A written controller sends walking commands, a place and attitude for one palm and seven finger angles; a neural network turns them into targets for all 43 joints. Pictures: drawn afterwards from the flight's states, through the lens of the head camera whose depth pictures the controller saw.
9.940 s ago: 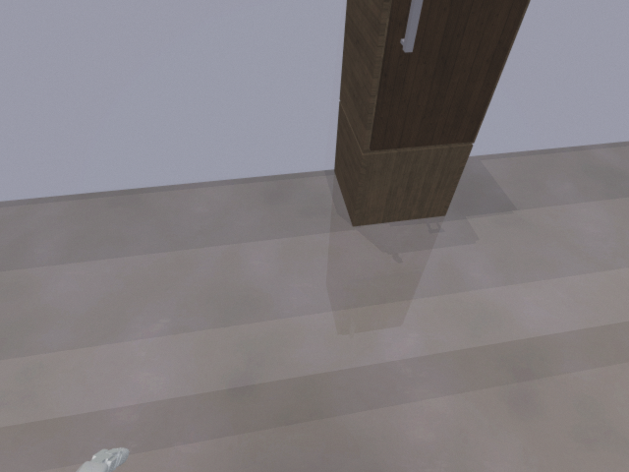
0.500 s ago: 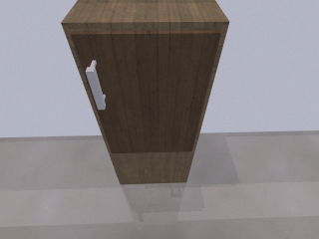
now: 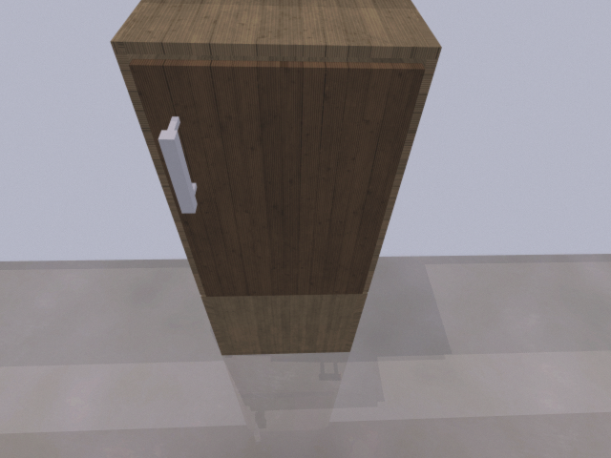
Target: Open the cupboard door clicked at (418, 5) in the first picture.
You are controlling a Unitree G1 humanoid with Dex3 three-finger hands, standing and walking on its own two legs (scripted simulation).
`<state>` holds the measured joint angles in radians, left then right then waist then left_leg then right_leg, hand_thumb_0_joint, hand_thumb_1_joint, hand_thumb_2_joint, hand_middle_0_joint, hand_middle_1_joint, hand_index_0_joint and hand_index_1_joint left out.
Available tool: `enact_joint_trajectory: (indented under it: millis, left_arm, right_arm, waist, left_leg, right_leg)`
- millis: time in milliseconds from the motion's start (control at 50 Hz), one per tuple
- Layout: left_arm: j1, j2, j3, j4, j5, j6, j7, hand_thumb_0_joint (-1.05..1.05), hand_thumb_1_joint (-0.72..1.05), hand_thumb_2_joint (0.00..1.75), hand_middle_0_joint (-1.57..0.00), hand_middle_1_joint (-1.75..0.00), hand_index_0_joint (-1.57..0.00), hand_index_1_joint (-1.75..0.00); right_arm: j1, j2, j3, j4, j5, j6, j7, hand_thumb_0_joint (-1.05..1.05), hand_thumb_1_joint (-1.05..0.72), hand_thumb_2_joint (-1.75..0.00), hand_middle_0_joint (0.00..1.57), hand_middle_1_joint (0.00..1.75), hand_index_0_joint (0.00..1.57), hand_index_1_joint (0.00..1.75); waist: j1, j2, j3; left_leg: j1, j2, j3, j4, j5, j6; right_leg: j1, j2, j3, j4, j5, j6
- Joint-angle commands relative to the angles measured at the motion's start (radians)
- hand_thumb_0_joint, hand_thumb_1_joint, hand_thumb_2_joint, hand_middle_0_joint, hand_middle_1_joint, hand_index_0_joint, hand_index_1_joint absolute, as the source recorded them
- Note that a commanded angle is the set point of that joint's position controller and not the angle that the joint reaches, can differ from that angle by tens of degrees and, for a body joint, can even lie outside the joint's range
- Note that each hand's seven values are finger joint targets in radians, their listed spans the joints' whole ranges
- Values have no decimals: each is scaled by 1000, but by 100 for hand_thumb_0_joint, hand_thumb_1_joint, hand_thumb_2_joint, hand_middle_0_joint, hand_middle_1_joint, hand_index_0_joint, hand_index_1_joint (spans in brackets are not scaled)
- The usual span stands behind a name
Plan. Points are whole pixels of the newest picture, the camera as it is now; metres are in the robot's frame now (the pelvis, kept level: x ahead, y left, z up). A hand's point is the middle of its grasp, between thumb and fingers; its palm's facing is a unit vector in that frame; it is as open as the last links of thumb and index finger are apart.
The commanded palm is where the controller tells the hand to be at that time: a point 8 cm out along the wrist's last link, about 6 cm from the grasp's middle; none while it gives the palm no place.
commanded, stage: look again from close up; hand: left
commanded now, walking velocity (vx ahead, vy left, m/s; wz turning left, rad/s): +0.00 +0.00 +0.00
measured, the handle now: (182, 166) +0.50 +0.23 +0.09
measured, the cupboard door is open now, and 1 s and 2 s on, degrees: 0 0 0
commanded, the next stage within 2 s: raise the hand with hooked fingers in 0.40 s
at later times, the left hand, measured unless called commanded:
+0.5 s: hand out of the picture -0.02 +0.14 -0.18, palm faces +0.05 -0.99 -0.15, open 7.4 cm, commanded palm +0.09 +0.19 -0.07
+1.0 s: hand (180, 454) +0.14 +0.16 -0.05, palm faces +0.22 -0.97 -0.05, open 9.0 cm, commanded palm +0.14 +0.22 -0.01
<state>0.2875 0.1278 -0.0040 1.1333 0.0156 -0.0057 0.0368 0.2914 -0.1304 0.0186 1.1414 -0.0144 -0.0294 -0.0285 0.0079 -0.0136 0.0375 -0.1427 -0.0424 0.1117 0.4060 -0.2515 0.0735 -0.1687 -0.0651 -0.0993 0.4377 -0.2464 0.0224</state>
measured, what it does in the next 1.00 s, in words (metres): lowers itself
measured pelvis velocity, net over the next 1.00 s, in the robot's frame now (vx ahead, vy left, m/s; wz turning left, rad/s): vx -0.03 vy -0.06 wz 0.03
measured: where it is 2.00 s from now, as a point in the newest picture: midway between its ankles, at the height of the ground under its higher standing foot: outside the picture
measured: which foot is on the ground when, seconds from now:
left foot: down 0.00-1.00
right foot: down 0.00-1.00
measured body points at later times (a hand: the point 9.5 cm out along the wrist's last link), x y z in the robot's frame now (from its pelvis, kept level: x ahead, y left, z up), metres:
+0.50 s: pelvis +0.00 -0.01 +0.00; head +0.02 +0.00 +0.45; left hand -0.02 +0.19 -0.17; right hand -0.01 -0.22 -0.16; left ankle -0.02 +0.07 -0.74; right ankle -0.01 -0.13 -0.74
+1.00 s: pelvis -0.03 -0.06 -0.06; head +0.01 -0.04 +0.39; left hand +0.12 +0.22 -0.04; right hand +0.21 -0.30 -0.08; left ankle -0.02 +0.07 -0.74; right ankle -0.01 -0.13 -0.74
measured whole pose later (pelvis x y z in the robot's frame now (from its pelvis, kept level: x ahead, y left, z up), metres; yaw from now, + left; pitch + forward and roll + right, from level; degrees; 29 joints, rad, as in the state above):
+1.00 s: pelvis -0.03 -0.06 -0.06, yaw +2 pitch +9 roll +0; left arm 0.50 0.20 0.21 0.09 -0.24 -0.38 -0.20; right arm 0.15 -0.27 -0.06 0.48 0.02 -0.19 -0.02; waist 0.04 -0.05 -0.09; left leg -0.66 0.04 0.05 0.95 -0.45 -0.01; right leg -0.65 -0.02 -0.14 0.95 -0.46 -0.07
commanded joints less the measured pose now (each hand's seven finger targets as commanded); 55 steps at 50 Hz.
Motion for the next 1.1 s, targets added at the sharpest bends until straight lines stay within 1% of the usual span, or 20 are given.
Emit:
enact_joint_trajectory:
  millis: [0,460,480,500,520,540,560,580,640,660,700,720,740,780,840,860,920,980,1040,1080]
  left_arm:
    - [85,73,10,-23,-2,-12,7,0,90,90,-20,-30,-20,-30]
    - [91,71,14,-23,0,-16,9,0,90,90,-20,-30,-20,-30]
    - [121,106,2,3,10,-35,44,0,90,90,-20,-30,-20,-30]
    - [-594,291,71,-1584,-182,-234,45,0,88,89,-20,-32,-20,-32]
    - [-228,222,47,-1337,-108,-159,94,0,85,88,-20,-33,-20,-33]
    - [-187,191,48,-1231,-119,-99,150,0,83,87,-21,-34,-21,-34]
    - [95,-16,-60,-1013,-125,14,152,0,81,86,-21,-36,-21,-36]
    - [-4,-47,-117,-1213,-165,6,127,0,78,85,-21,-37,-21,-37]
    - [34,70,-29,-1279,-146,-121,99,0,71,82,-21,-42,-21,-42]
    - [5,56,-21,-1244,-140,-163,85,0,69,81,-22,-43,-22,-43]
    - [203,15,59,-1007,-169,-274,9,0,64,79,-22,-47,-22,-47]
    - [290,27,110,-960,-198,-343,-46,0,62,78,-22,-48,-22,-48]
    - [387,77,200,-923,-224,-407,-111,0,60,77,-22,-50,-22,-50]
    - [349,140,286,-957,-295,-525,-250,0,55,75,-22,-53,-22,-53]
    - [328,244,358,-1073,-276,-490,-288,0,48,72,-23,-57,-23,-57]
    - [274,225,317,-1188,-278,-467,-283,0,46,71,-23,-58,-23,-58]
    - [96,258,356,-1404,-285,-489,-221,0,39,68,-24,-63,-24,-63]
    - [-52,220,300,-1514,-300,-606,-201,0,32,65,-24,-68,-24,-68]
    - [-157,204,199,-1459,-316,-664,-289,0,25,62,-25,-72,-25,-72]
    - [-151,237,196,-1339,-331,-630,-371,0,20,60,-25,-75,-25,-75]
  right_arm:
    - [72,-89,-13,-14,1,-14,-9,0,-90,-90,20,30,20,30]
    - [81,-68,-16,2,3,-15,-10,0,-90,-90,20,30,20,30]
    - [-3,-131,-19,-78,19,-17,0,0,-90,-90,20,30,20,30]
    - [29,-310,-48,-448,46,-157,-30,0,-90,-90,20,30,20,30]
    - [-58,-206,-3,-394,49,-251,-48,0,-90,-90,20,30,20,30]
    - [-49,-196,-31,-323,56,-274,-55,0,-90,-90,20,30,20,30]
    - [-4,-165,-41,-315,74,-265,-44,0,-90,-90,20,30,20,30]
    - [-23,-191,-39,-415,89,-273,-41,0,-90,-90,20,30,20,30]
    - [-66,-254,-50,-504,67,-324,-53,0,-90,-90,20,30,20,30]
    - [-61,-258,-57,-521,47,-320,-48,0,-90,-90,20,30,20,30]
    - [-96,-251,-80,-551,31,-311,-33,0,-90,-90,20,30,20,30]
    - [-117,-248,-88,-568,27,-305,-21,0,-90,-90,20,30,20,30]
    - [-122,-246,-101,-586,33,-292,-1,0,-90,-90,20,30,20,30]
    - [-174,-259,-107,-657,25,-270,22,0,-90,-90,20,30,20,30]
    - [-199,-249,-109,-748,36,-215,28,0,-90,-90,20,30,20,30]
    - [-218,-241,-100,-795,38,-202,27,0,-90,-90,20,30,20,30]
    - [-154,-208,-99,-802,37,-195,7,0,-90,-90,20,30,20,30]
    - [-97,-198,-88,-740,33,-217,-17,0,-90,-90,20,30,20,30]
    - [-99,-231,-65,-688,42,-258,-33,0,-90,-90,20,30,20,30]
    - [-102,-252,-58,-670,55,-275,-50,0,-90,-90,20,30,20,30]
  waist:
    - [1,19,34]
    - [0,9,38]
    - [13,-7,56]
    - [-111,239,-439]
    - [-24,318,-416]
    - [-38,267,-311]
    - [-47,138,-154]
    - [-49,102,-45]
    - [-58,-49,-61]
    - [-72,-171,-43]
    - [-14,-347,22]
    - [19,-370,-3]
    - [76,-275,-43]
    - [80,-152,-119]
    - [116,73,-236]
    - [104,107,-278]
    - [47,143,-388]
    - [-42,96,-350]
    - [-109,92,-251]
    - [-112,23,-225]
  left_leg:
    - [-50,160,-155,-106,200,-20]
    - [-45,154,-144,-98,195,-23]
    - [-100,174,-138,82,437,-53]
    - [208,77,-155,11,447,-82]
    - [208,122,-134,-43,534,-101]
    - [110,121,-138,-62,393,-120]
    - [-5,118,-163,-80,238,-98]
    - [-92,110,-176,-54,88,-78]
    - [-162,62,-169,63,-32,-56]
    - [-202,53,-170,106,-28,-57]
    - [-352,46,-150,202,-56,-66]
    - [-417,38,-132,249,-58,-71]
    - [-447,25,-112,279,-24,-85]
    - [-505,1,-81,369,-1,-97]
    - [-524,-14,-38,405,30,-82]
    - [-513,-13,-31,406,29,-73]
    - [-465,10,-54,453,58,-59]
    - [-465,37,-103,506,33,-49]
    - [-488,54,-127,546,-26,-42]
    - [-530,54,-128,538,-88,-39]
  right_leg:
    - [6,-62,74,-44,108,-45]
    - [9,-64,84,-60,132,-51]
    - [-39,-85,115,-35,382,-44]
    - [9,29,43,51,286,-46]
    - [-48,42,45,127,32,-68]
    - [-112,45,29,159,-59,-51]
    - [-170,44,11,147,-99,-47]
    - [-165,39,-4,116,-71,-46]
    - [-196,43,8,53,-86,-46]
    - [-260,54,2,74,-111,-44]
    - [-380,57,-9,136,-196,-39]
    - [-394,57,4,172,-196,-38]
    - [-358,54,23,218,-136,-54]
    - [-323,40,48,310,-20,-64]
    - [-252,27,106,348,65,-67]
    - [-249,28,113,347,56,-64]
    - [-248,25,168,332,97,-38]
    - [-336,37,186,325,57,-27]
    - [-442,44,185,311,-52,-31]
    - [-430,40,198,273,-154,-24]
